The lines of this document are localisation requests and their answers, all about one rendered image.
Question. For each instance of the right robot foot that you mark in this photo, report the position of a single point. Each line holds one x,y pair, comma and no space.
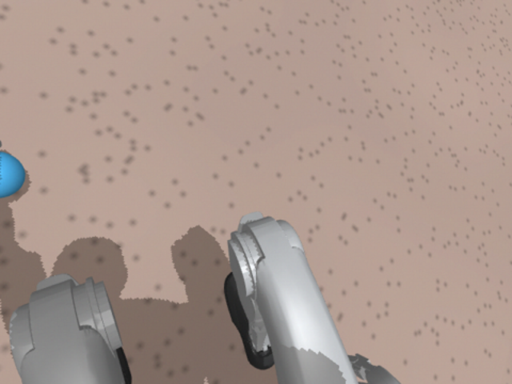
261,360

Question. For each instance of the left robot foot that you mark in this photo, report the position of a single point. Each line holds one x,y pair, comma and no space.
124,366

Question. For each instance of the right robot hand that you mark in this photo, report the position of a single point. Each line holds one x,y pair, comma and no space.
373,374

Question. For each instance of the ball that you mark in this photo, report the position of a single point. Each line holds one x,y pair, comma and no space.
12,175

